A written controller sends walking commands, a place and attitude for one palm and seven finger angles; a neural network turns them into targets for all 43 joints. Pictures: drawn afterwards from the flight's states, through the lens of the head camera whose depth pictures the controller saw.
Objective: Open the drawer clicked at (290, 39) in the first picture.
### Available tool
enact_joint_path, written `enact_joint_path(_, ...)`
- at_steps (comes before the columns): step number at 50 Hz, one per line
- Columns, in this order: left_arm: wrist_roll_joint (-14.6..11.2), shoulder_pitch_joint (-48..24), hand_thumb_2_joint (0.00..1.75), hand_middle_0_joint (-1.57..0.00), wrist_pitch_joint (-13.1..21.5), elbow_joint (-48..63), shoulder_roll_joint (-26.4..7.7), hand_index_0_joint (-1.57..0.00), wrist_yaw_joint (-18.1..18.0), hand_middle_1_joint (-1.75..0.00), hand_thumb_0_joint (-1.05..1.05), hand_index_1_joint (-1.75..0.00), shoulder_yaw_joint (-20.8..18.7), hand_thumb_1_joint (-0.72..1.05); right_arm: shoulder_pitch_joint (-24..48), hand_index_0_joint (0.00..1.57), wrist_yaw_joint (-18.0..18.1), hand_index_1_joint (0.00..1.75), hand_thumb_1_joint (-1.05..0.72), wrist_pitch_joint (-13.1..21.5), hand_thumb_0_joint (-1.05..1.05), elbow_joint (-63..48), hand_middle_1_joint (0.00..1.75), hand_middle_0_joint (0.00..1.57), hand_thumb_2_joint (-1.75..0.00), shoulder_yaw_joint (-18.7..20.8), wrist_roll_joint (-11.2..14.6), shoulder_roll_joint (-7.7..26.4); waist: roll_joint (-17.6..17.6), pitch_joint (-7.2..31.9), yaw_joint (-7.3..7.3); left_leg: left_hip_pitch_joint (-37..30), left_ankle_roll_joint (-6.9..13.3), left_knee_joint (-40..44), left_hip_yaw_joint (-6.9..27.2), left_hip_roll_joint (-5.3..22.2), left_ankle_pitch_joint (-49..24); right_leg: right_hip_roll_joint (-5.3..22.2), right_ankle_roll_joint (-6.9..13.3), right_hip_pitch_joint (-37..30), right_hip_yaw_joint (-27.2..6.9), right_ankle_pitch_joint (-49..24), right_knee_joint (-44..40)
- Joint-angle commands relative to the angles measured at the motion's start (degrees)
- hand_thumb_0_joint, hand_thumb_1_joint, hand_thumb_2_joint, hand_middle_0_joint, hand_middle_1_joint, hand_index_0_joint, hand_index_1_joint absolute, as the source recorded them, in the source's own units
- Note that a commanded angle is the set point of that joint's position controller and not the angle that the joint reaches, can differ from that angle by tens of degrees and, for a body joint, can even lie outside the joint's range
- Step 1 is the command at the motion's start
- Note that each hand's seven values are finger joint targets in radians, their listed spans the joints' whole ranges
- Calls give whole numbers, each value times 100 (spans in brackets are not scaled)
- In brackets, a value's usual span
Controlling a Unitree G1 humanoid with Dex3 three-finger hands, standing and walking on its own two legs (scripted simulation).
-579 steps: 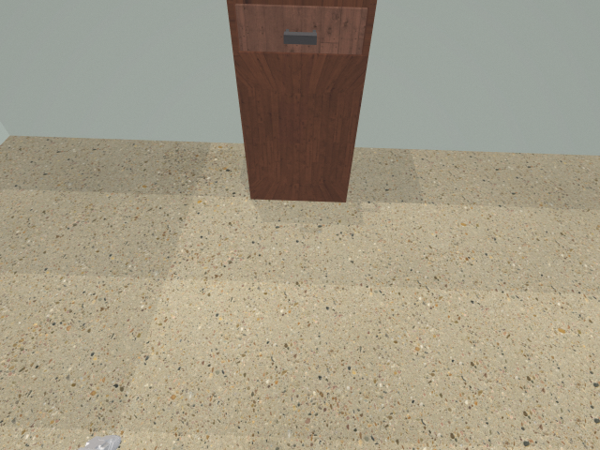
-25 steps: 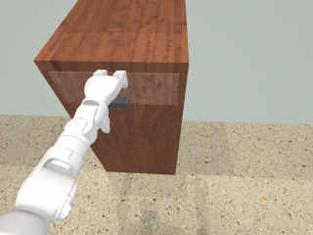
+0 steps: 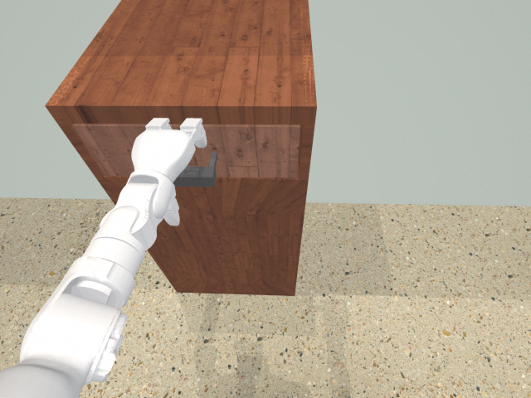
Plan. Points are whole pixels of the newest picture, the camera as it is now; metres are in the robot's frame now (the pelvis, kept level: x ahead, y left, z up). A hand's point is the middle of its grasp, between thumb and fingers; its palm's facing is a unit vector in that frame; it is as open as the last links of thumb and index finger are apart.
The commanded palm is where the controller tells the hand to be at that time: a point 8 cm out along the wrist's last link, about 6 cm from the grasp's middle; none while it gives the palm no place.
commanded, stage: move the hooked fingers above the handle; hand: left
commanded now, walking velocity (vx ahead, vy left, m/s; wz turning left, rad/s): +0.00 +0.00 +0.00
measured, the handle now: (189, 166) +0.52 +0.15 +0.02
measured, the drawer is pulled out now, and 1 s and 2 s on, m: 0.00 0.00 0.00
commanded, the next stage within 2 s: none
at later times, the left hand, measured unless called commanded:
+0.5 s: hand (173, 168) +0.45 +0.16 +0.08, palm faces +0.03 +0.00 -1.00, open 13.8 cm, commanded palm +0.43 +0.16 +0.14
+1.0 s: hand (166, 169) +0.46 +0.17 +0.08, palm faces -0.05 -0.01 -1.00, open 13.8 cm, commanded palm +0.43 +0.16 +0.14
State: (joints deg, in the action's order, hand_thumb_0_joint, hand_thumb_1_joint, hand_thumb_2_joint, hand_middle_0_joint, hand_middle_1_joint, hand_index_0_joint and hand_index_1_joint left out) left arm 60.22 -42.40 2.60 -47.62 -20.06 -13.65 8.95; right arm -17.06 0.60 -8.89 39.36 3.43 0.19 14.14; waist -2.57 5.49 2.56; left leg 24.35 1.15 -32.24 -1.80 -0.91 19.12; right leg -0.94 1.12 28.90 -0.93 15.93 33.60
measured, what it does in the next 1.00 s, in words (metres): stands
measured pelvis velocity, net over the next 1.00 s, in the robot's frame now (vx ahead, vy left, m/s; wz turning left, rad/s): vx -0.01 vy -0.01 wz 0.00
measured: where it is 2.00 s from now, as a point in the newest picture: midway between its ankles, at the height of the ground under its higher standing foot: outside the picture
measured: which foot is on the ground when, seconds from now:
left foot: down 0.00-1.00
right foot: down 0.00-1.00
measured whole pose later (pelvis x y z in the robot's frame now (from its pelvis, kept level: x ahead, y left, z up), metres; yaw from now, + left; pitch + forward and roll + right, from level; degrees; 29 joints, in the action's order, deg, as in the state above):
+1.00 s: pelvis -0.01 -0.01 +0.00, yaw +0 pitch +11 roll +1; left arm 58.0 -46.3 -2.6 -52.8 -22.0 -9.7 9.9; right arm -17.2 1.6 -8.0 39.0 3.0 1.0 14.6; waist -3.1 5.3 3.2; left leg 23.8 0.6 -30.7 -1.6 -0.5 17.7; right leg -1.3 1.6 28.4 -0.7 14.7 32.4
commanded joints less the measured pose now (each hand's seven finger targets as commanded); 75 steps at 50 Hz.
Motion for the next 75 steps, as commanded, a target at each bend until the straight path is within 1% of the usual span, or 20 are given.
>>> enact_joint_path(1, 8, -2900, 30, -30, -383, 1016, -1447, -30, -357, -120, 0, -120, -593, -50, -15, 20, 28, 30, -90, 165, 0, -545, 30, 20, -90, 238, 26, 728, 249, 2388, -41, -699, 53, 175, -73, -47, -2687, -49, 149, -1691, 97, -2381, -139)
enact_joint_path(7, -250, -2879, 30, -30, -385, 1262, -468, -30, 298, -120, 0, -120, 313, -50, 12, 20, 42, 30, -90, 141, 0, -623, 30, 20, -90, 252, 71, 742, 375, 2130, 176, -1067, 91, 180, 14, -14, -2623, -39, 106, -1342, 136, -2191, -275)
enact_joint_path(12, -219, -2976, 30, -30, -76, 1310, -679, -30, 284, -120, 0, -120, 100, -50, 78, 20, 70, 30, -90, 122, 0, -641, 30, 20, -90, 193, 54, 703, 429, 1771, 107, -843, 67, 213, 54, -53, -2229, -25, 135, -1181, 139, -1874, -262)
enact_joint_path(17, 64, -3082, 30, -30, -240, 1010, -1530, -30, -316, -120, 0, -120, -660, -50, 160, 20, 76, 30, -90, 148, 0, -602, 30, 20, -90, 130, 2, 689, 373, 2088, -131, -476, 29, 247, -19, -80, -2165, -15, 160, -1532, 69, -1913, -132)
enact_joint_path(20, 102, -3037, 30, -30, -581, 676, -1398, -30, -456, -120, 0, -120, -549, -50, 261, 20, 99, 30, -90, 174, 0, -617, 30, 20, -90, 101, 17, 665, 435, 2078, -106, -384, 47, 289, -127, -73, -2011, 5, 121, -1645, 48, -1934, -190)
enact_joint_path(24, -12, -3024, 30, -30, -746, 548, -1079, -30, -124, -120, 0, -120, -191, -50, 222, 20, 156, 30, -90, 168, 0, -674, 30, 20, -90, 131, 64, 726, 594, 2226, 38, -514, 103, 300, -161, -76, -1953, 26, 73, -1765, 21, -2041, -278)
enact_joint_path(31, -258, -3009, 30, -30, -15, 1174, -648, -30, 400, -120, 0, -120, 189, -50, 42, 20, 198, 30, -90, 235, 0, -689, 30, 20, -90, 191, 70, 703, 481, 1879, 187, -710, 124, 257, -56, -104, -1860, 39, 76, -1459, 19, -1872, -394)
enact_joint_path(35, -122, -3224, 30, -30, 87, 948, -1360, -30, -38, -120, 0, -120, -413, -50, -61, 20, 194, 30, -90, 278, 0, -515, 30, 20, -90, 169, 40, 729, 527, 1831, 119, -417, 100, 266, -38, -116, -1601, 22, 80, -1377, -23, -1573, -359)
enact_joint_path(36, -88, -3294, 30, -30, 48, 893, -1749, -30, -191, -120, 0, -120, -727, -50, -49, 20, 201, 30, -90, 286, 0, -496, 30, 20, -90, 155, 26, 763, 466, 1893, 47, -274, 92, 279, -58, -127, -1559, 37, 86, -1515, -58, -1518, -361)
enact_joint_path(39, 76, -3217, 30, -30, -209, 700, -1924, -30, -494, -120, 0, -120, -895, -50, -1, 20, 164, 30, -90, 319, 0, -477, 30, 20, -90, 150, 16, 706, 284, 2265, -69, -222, 72, 258, -131, -125, -1800, 25, 93, -1770, -69, -1851, -231)
enact_joint_path(44, -4, -2965, 30, -30, -629, 285, -1372, -30, -182, -120, 0, -120, -384, -50, -28, 20, 129, 30, -90, 273, 0, -531, 30, 20, -90, 180, 70, 803, 413, 2243, 70, -364, 87, 265, -195, -73, -2046, 4, 68, -1766, 10, -2216, -246)
enact_joint_path(46, -177, -2809, 30, -30, -537, 539, -984, -30, 121, -120, 0, -120, -124, -50, -33, 20, 133, 30, -90, 276, 0, -648, 30, 20, -90, 227, 82, 806, 561, 2385, 108, -530, 129, 245, -186, -78, -2186, 20, 58, -1914, -4, -2391, -310)
enact_joint_path(49, -257, -2791, 30, -30, -241, 823, -700, -30, 450, -120, 0, -120, 178, -50, -63, 20, 185, 30, -90, 241, 0, -653, 30, 20, -90, 214, 98, 812, 699, 1979, 222, -601, 149, 258, -107, -77, -2030, 15, 32, -1573, 28, -2224, -374)
enact_joint_path(54, -136, -3374, 30, -30, 252, 1210, -1295, -30, 109, -120, 0, -120, -299, -50, -154, 20, 202, 30, -90, 289, 0, -552, 30, 20, -90, 198, 41, 749, 386, 2009, 183, -582, 111, 191, -10, -105, -1871, 2, 84, -1298, 6, -1780, -281)
enact_joint_path(57, 6, -3458, 30, -30, 136, 1001, -1808, -30, -362, -120, 0, -120, -788, -50, -158, 20, 155, 30, -90, 328, 0, -484, 30, 20, -90, 193, 1, 733, 210, 2267, 46, -456, 71, 145, -22, -111, -2014, -26, 120, -1411, 19, -1838, -160)
enact_joint_path(60, 101, -3236, 30, -30, -272, 566, -1859, -30, -578, -120, 0, -120, -887, -50, -77, 20, 111, 30, -90, 312, 0, -458, 30, 20, -90, 166, -6, 712, 150, 2390, -53, -386, 33, 143, -102, -88, -2245, -32, 124, -1557, 46, -2101, -85)
enact_joint_path(64, -2, -3081, 30, -30, -725, 126, -1319, -30, -212, -120, 0, -120, -329, -50, -45, 20, 106, 30, -90, 235, 0, -538, 30, 20, -90, 156, 62, 816, 433, 2227, 119, -410, 74, 192, -141, -48, -2199, -19, 75, -1535, 82, -2192, -179)
enact_joint_path(67, -209, -2929, 30, -30, -496, 699, -773, -30, 315, -120, 0, -120, 103, -50, -100, 20, 119, 30, -90, 203, 0, -681, 30, 20, -90, 235, 66, 816, 437, 2503, 186, -846, 123, 96, -83, -32, -2662, -14, 64, -1593, 74, -2507, -197)
enact_joint_path(70, -334, -2948, 30, -30, -75, 1292, -351, -30, 581, -120, 0, -120, 446, -50, -117, 20, 135, 30, -90, 183, 0, -691, 30, 20, -90, 259, 48, 769, 347, 2137, 287, -1113, 111, 34, 43, -2, -2793, -47, 66, -1117, 129, -2274, -234)
enact_joint_path(75, -138, -3208, 30, -30, 247, 1405, -1246, -30, -19, -120, 0, -120, -428, -50, -176, 20, 89, 30, -90, 189, 0, -518, 30, 20, -90, 224, -11, 697, 192, 2155, 33, -850, -10, 18, 109, -28, -2831, -77, 154, -1110, 163, -2140, -45)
